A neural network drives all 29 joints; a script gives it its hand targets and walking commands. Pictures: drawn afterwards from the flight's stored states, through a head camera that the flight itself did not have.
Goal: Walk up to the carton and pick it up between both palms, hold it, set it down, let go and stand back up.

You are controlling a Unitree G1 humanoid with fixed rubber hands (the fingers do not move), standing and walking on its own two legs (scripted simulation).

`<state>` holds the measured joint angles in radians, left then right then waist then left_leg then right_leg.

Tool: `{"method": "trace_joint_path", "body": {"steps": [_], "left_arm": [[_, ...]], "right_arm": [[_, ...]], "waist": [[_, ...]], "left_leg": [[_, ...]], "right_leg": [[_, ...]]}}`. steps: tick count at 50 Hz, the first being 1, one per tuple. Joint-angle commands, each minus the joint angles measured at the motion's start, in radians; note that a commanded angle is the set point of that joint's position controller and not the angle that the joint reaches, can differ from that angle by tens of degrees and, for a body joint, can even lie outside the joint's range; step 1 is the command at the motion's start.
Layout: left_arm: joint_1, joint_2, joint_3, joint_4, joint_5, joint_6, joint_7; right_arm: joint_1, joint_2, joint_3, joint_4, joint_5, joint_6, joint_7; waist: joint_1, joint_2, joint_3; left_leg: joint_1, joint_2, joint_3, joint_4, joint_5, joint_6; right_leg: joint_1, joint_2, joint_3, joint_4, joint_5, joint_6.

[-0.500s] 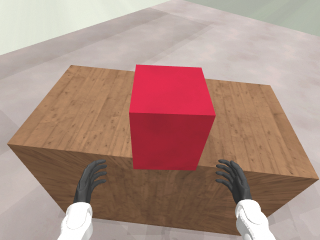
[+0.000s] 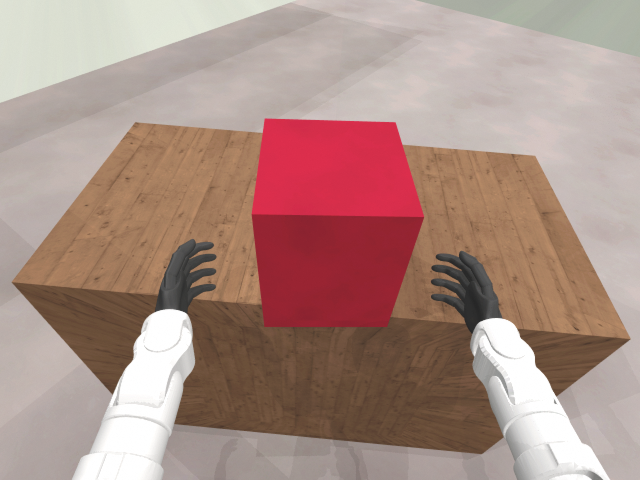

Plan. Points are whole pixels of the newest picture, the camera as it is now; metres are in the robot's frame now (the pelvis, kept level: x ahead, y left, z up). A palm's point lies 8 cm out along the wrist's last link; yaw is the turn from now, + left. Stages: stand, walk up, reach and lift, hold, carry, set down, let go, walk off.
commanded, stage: reach and lift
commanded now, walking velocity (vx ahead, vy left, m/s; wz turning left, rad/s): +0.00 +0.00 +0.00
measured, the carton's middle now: (328, 227) +0.49 +0.02 +0.04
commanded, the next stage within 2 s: none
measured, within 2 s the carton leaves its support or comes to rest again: neither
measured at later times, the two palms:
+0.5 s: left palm (172, 235) +0.38 +0.22 +0.11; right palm (475, 240) +0.42 -0.18 +0.10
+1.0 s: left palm (169, 171) +0.44 +0.22 +0.17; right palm (474, 179) +0.48 -0.17 +0.16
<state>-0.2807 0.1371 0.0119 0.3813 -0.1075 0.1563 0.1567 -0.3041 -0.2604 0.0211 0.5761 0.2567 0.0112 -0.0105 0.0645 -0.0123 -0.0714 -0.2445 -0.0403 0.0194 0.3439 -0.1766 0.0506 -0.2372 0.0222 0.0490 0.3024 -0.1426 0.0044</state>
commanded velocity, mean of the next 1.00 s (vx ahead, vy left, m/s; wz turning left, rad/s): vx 0.00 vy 0.00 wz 0.00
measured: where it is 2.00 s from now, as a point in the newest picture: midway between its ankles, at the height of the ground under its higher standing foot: outside the picture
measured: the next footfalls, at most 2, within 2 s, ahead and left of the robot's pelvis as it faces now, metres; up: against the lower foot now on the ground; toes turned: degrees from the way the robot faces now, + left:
none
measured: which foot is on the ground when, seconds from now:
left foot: down 0.00-1.00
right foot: down 0.00-1.00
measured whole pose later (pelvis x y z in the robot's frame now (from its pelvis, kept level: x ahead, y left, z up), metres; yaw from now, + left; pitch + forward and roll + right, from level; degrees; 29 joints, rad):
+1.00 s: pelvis +0.01 -0.02 +0.00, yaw +1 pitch +13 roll +0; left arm -0.91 0.35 0.07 0.73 -0.25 0.46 0.08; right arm -0.98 -0.29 -0.03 0.86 0.24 0.38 -0.11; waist 0.06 0.01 -0.16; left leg -0.35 -0.03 0.00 0.22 -0.10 0.03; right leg -0.33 0.03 0.04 0.17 -0.07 -0.01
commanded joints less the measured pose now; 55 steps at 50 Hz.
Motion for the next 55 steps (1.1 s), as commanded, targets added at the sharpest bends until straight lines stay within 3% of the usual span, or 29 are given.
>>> {"method": "trace_joint_path", "body": {"steps": [1, 12, 20, 28, 42, 55], "left_arm": [[-0.35, 0.1, 0.08, -0.168, 0.0, 0.035, -0.042], [-0.604, 0.183, 0.077, -0.122, -0.066, 0.075, -0.061], [-0.705, 0.244, 0.111, -0.091, -0.068, 0.142, -0.062], [-0.811, 0.288, 0.154, -0.027, -0.062, 0.218, -0.08], [-1.078, 0.379, 0.111, 0.094, -0.131, 0.246, -0.076], [-1.296, 0.461, 0.088, 0.268, -0.178, 0.267, -0.064]], "right_arm": [[-0.407, -0.145, -0.047, -0.177, -0.001, 0.013, -0.04], [-0.645, -0.147, -0.068, -0.12, -0.004, 0.091, -0.073], [-0.779, -0.158, -0.069, -0.123, -0.015, 0.156, -0.096], [-0.895, -0.143, -0.045, -0.062, 0.0, 0.23, -0.111], [-1.158, -0.181, -0.093, 0.033, -0.022, 0.301, -0.107], [-1.393, -0.208, -0.083, 0.173, -0.007, 0.35, -0.091]], "waist": [[0.006, -0.013, -0.341], [-0.001, 0.014, -0.399], [0.0, 0.005, -0.555], [0.013, 0.004, -0.526], [-0.009, 0.032, -0.682], [-0.003, 0.022, -0.779]], "left_leg": [[0.224, 0.034, -0.04, -0.018, 0.443, -0.064], [0.259, 0.042, -0.028, -0.024, 0.429, -0.068], [0.287, 0.029, -0.032, -0.004, 0.575, -0.069], [0.236, 0.017, -0.026, -0.03, 0.597, -0.073], [0.267, 0.02, -0.033, -0.028, 0.647, -0.087], [0.262, 0.033, -0.042, -0.025, 0.676, -0.091]], "right_leg": [[0.152, -0.001, 0.01, -0.035, 0.21, -0.026], [0.089, 0.0, 0.012, -0.065, 0.145, -0.032], [0.155, -0.002, 0.015, -0.048, 0.293, -0.028], [0.227, 0.004, 0.024, -0.043, 0.407, -0.021], [0.164, -0.002, 0.015, -0.067, 0.449, -0.019], [0.098, -0.006, 0.001, -0.08, 0.451, -0.003]]}}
